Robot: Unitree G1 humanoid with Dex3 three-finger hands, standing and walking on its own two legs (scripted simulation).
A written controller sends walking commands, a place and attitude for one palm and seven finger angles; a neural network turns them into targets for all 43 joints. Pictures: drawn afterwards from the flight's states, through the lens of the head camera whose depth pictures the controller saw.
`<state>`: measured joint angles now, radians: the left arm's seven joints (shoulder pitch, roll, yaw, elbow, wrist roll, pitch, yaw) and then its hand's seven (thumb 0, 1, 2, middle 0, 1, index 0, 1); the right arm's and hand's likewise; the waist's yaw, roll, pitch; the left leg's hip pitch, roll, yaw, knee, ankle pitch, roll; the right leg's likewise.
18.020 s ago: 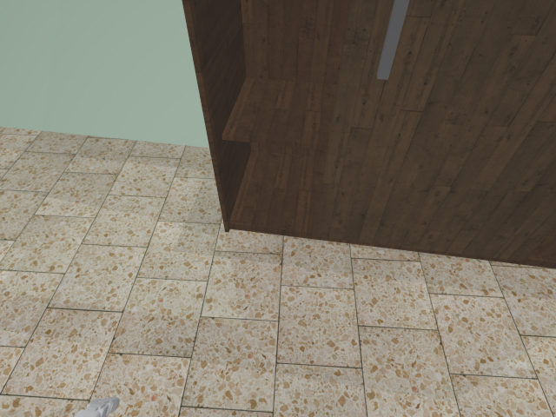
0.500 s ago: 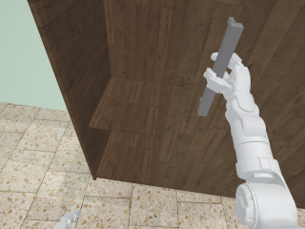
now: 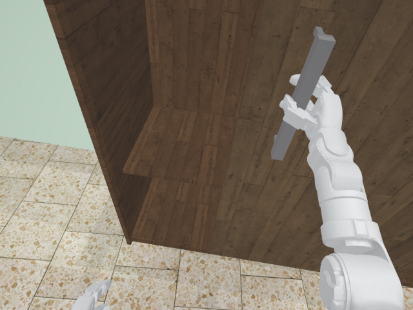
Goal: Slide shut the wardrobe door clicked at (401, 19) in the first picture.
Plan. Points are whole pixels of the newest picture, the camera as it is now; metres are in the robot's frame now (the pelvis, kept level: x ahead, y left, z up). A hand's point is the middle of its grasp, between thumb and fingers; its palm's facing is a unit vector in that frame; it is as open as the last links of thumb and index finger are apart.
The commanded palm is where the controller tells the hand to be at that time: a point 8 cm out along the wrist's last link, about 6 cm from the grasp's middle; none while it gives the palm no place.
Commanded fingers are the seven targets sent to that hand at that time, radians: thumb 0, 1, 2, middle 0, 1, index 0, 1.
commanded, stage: grip the handle and tug to test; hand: right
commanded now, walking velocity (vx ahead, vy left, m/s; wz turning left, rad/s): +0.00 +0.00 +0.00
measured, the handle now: (294, 101) +0.49 -0.11 +0.19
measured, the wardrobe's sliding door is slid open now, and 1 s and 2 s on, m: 0.39 0.38 0.34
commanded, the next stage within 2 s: tug the door sideways, standing still in 0.16 s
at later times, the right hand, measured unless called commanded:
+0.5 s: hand (289, 110) +0.43 -0.09 +0.21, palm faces +0.06 +1.00 +0.00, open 6.2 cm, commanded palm +0.41 -0.12 +0.20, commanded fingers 0.00 -0.90 -0.90 0.45 1.40 0.45 1.40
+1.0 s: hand (282, 110) +0.43 -0.08 +0.21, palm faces +0.08 +1.00 -0.05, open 6.3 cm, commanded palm +0.41 -0.07 +0.20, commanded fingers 0.00 -0.90 -0.90 0.45 1.40 0.45 1.40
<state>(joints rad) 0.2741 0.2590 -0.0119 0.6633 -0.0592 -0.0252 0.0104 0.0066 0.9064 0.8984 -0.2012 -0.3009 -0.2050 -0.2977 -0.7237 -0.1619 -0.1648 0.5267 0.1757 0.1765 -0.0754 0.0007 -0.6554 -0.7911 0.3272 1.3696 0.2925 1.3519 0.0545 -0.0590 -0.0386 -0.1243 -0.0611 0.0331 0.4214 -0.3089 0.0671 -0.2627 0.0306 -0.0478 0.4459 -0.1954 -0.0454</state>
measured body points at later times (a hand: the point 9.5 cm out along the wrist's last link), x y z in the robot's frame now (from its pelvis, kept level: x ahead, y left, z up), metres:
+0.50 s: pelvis +0.02 +0.00 +0.00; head +0.02 +0.03 +0.45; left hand +0.18 +0.25 -0.11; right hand +0.42 -0.14 +0.21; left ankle -0.05 +0.07 -0.74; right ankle +0.02 -0.09 -0.74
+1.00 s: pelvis -0.01 -0.01 -0.01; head +0.01 +0.01 +0.44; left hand +0.12 +0.22 -0.14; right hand +0.42 -0.13 +0.21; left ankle -0.05 +0.07 -0.74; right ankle +0.02 -0.09 -0.74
